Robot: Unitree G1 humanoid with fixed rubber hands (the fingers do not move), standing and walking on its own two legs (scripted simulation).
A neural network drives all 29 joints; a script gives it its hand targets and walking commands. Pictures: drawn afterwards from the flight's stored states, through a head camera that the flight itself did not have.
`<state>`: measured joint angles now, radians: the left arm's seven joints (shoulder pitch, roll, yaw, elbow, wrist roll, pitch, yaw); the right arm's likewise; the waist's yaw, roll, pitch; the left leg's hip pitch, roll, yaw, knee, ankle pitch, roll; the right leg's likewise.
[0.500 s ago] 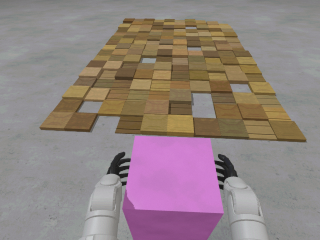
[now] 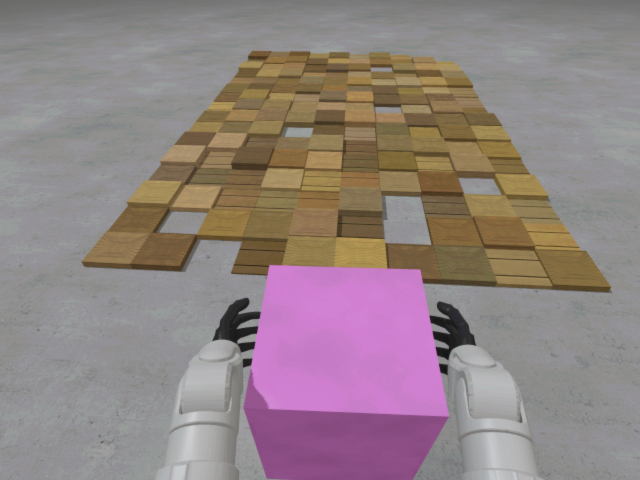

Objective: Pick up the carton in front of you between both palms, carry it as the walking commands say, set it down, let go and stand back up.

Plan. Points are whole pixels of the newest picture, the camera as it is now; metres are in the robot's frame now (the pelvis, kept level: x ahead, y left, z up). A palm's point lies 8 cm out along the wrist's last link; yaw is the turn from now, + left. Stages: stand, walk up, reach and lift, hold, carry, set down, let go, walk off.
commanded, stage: hold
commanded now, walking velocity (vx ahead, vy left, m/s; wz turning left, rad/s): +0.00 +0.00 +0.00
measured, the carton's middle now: (340, 377) +0.30 +0.00 -0.03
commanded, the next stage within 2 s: carry in 0.86 s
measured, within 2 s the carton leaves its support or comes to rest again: neither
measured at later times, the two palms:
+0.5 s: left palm (227, 348) +0.29 +0.15 +0.05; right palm (460, 354) +0.29 -0.15 +0.05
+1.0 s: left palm (228, 341) +0.30 +0.15 +0.06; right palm (458, 345) +0.30 -0.15 +0.05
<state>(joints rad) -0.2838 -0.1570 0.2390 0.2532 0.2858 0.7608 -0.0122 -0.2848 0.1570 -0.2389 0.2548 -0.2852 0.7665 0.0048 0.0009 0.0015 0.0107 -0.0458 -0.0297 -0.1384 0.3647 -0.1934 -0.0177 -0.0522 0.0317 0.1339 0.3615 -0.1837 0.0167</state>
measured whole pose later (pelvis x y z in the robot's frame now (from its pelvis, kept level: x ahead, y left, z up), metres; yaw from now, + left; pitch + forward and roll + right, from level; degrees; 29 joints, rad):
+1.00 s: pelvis +0.02 +0.00 -0.01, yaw +0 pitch +0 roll +0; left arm -0.23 -0.14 0.18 0.12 0.23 0.80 0.01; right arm -0.23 0.14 -0.18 0.12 -0.23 0.81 -0.02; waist 0.00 0.00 -0.10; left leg -0.22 0.00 -0.07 0.49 -0.33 -0.02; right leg -0.22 0.00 0.05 0.50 -0.33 0.02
